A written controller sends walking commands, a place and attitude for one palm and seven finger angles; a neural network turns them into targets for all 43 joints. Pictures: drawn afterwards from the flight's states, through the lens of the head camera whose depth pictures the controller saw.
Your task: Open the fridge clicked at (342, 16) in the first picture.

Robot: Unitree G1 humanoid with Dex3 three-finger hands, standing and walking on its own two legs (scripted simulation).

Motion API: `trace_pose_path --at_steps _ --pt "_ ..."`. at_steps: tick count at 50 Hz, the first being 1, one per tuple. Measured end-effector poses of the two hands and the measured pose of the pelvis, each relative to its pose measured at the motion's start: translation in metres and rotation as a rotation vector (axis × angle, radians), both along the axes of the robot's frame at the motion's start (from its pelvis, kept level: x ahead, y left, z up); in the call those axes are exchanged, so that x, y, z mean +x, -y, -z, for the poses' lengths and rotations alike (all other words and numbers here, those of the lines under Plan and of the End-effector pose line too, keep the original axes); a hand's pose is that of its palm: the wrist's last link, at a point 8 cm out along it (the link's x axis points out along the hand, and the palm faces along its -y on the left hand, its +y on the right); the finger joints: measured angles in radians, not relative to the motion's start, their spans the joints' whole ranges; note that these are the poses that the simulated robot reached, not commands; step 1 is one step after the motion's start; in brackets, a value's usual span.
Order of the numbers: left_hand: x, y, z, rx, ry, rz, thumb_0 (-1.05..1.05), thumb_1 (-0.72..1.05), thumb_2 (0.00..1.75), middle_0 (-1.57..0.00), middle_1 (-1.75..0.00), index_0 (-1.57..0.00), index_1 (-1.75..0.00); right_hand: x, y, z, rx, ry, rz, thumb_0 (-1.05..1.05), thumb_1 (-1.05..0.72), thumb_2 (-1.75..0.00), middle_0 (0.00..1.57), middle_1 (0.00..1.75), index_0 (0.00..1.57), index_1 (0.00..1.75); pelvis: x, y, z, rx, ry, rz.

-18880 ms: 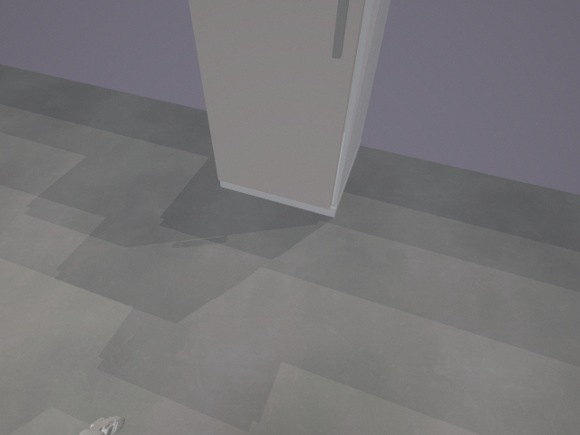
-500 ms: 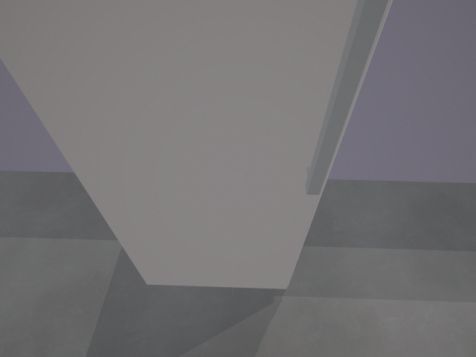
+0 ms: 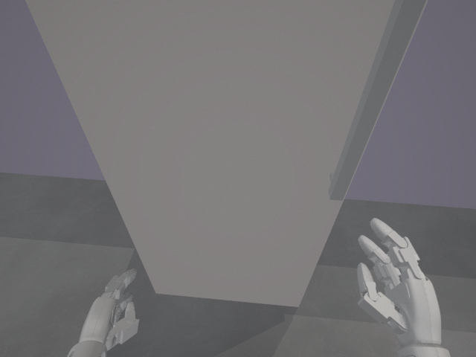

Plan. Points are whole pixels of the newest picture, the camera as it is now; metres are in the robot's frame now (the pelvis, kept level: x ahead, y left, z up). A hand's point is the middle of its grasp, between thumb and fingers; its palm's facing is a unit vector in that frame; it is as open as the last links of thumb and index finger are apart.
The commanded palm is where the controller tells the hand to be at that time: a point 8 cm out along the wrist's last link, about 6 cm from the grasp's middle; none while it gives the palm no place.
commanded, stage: raise the hand to about handle height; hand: right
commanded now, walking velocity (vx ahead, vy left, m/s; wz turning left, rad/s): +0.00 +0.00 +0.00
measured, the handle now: (367, 96) +0.45 -0.14 +0.26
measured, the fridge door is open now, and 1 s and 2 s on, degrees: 0 0 0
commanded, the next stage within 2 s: move the hooked fingers beside the handle in 1.78 s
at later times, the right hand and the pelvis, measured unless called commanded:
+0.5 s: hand (410, 297) +0.22 -0.21 +0.08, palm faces -0.06 +0.99 -0.11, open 11.0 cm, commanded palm +0.16 -0.27 +0.11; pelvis -0.01 +0.02 +0.00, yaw -2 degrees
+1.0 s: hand out of the picture +0.24 -0.31 +0.21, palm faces +0.13 +0.98 -0.13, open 13.7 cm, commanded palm +0.20 -0.34 +0.20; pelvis +0.01 -0.03 +0.02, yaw -3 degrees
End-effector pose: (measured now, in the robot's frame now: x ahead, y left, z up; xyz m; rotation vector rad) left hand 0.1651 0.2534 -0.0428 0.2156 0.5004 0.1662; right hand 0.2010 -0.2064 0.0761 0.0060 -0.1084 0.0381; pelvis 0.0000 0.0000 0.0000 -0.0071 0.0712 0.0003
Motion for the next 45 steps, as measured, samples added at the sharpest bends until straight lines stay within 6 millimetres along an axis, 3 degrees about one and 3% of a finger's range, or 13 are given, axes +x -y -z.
trace_pose_path --at_steps 3,6,9,12,16,18,21,25,29,33,38,40,45 --pt "0.03 -0.009 -0.024 0.042 0.089 0.034 0.02 0.91 0.9 -0.2 -0.3 -0.2 -0.3 -0.027 -0.001 0.038 -0.013 -0.154 -0.058 0.01 -0.67 -0.79 0.21 0.46 0.22 0.46 -0.003 -0.008 0.008 0.0 -0.012 -0.005" --pt "0.053 -0.011 -0.034 0.072 0.13 0.067 0.01 0.91 0.9 -0.2 -0.3 -0.2 -0.3 -0.067 0.019 0.066 -0.013 -0.334 0.048 0.01 -0.59 -0.76 0.23 0.5 0.23 0.51 -0.004 -0.014 0.012 0.002 -0.027 0.005" --pt "0.067 -0.004 -0.03 0.082 0.125 0.113 0.01 0.91 0.9 -0.2 -0.3 -0.2 -0.3 -0.098 0.047 0.057 -0.048 -0.322 0.244 0.01 -0.52 -0.73 0.23 0.54 0.24 0.55 -0.004 -0.019 0.015 0.014 -0.04 0.029" --pt "0.069 0.011 -0.012 0.061 0.083 0.17 0.01 0.91 0.9 -0.19 -0.3 -0.2 -0.3 -0.107 0.062 0.023 -0.094 -0.145 0.352 0.02 -0.45 -0.7 0.23 0.59 0.23 0.6 -0.006 -0.021 0.017 0.033 -0.037 0.063" --pt "0.054 0.034 0.017 -0.002 0.011 0.218 0.01 0.91 0.9 -0.2 -0.3 -0.2 -0.3 -0.079 0.051 -0.015 -0.117 0.064 0.253 0.02 -0.36 -0.66 0.23 0.65 0.23 0.65 -0.011 -0.021 0.017 0.046 -0.025 0.089" --pt "0.04 0.041 0.028 -0.041 -0.03 0.205 0.01 0.91 0.9 -0.2 -0.3 -0.2 -0.3 -0.055 0.042 -0.019 -0.134 0.063 0.138 0.01 -0.31 -0.64 0.23 0.68 0.23 0.68 -0.013 -0.021 0.015 0.043 -0.026 0.084" --pt "0.015 0.043 0.037 -0.087 -0.091 0.15 0.01 0.91 0.9 -0.2 -0.3 -0.21 -0.3 -0.02 0.039 -0.011 -0.159 -0.072 -0.018 0.01 -0.24 -0.61 0.24 0.72 0.24 0.73 -0.013 -0.021 0.011 0.033 -0.029 0.065" --pt "-0.012 0.032 0.037 -0.096 -0.136 0.056 0.02 0.9 0.9 -0.2 -0.3 -0.21 -0.3 0.004 0.06 -0.014 -0.126 -0.203 -0.014 0.01 -0.14 -0.57 0.26 0.78 0.26 0.79 -0.006 -0.018 0.002 0.025 -0.02 0.037" --pt "-0.026 0.016 0.03 -0.053 -0.144 0.012 0.02 0.9 0.9 -0.2 -0.3 -0.21 -0.3 0.002 0.088 -0.049 -0.097 -0.075 0.128 0.01 -0.05 -0.53 0.26 0.84 0.27 0.85 0.002 -0.011 -0.004 0.027 -0.013 0.026" --pt "-0.023 0.007 0.022 0.003 -0.138 0.026 0.02 0.91 0.9 -0.2 -0.3 -0.21 -0.3 -0.006 0.103 -0.067 -0.103 0.003 0.166 0.0 0.04 -0.49 0.27 0.9 0.27 0.91 0.005 -0.002 -0.007 0.032 0.0 0.033" --pt "0.0 0.012 0.007 0.046 -0.066 0.044 0.02 0.91 0.9 -0.2 -0.3 -0.2 -0.3 -0.003 0.106 -0.051 -0.084 -0.117 0.09 0.0 0.16 -0.44 0.27 0.98 0.27 0.99 0.003 0.01 -0.01 0.037 0.03 0.042" --pt "0.012 0.02 -0.001 0.049 -0.026 0.056 0.02 0.91 0.9 -0.2 -0.3 -0.2 -0.3 0.001 0.108 -0.054 -0.097 -0.124 0.076 0.0 0.21 -0.42 0.28 1.01 0.28 1.02 0.003 0.013 -0.012 0.037 0.044 0.043" --pt "0.037 0.053 -0.022 0.023 0.072 0.124 0.02 0.91 0.9 -0.2 -0.3 -0.2 -0.3 0.006 0.125 -0.103 -0.143 0.059 0.115 0.0 0.32 -0.37 0.29 1.08 0.29 1.09 0.006 0.019 -0.016 0.039 0.082 0.049"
